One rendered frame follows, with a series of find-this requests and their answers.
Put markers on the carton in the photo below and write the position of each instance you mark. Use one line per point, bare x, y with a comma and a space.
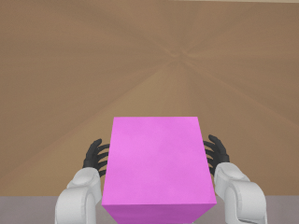
157, 171

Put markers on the right robot forearm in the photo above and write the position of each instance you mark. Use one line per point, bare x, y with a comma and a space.
244, 201

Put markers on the left robot forearm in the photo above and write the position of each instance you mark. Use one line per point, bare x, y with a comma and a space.
76, 204

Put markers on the left robot hand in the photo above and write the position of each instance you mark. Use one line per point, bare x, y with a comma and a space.
92, 158

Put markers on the right robot hand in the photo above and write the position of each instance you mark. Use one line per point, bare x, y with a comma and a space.
218, 154

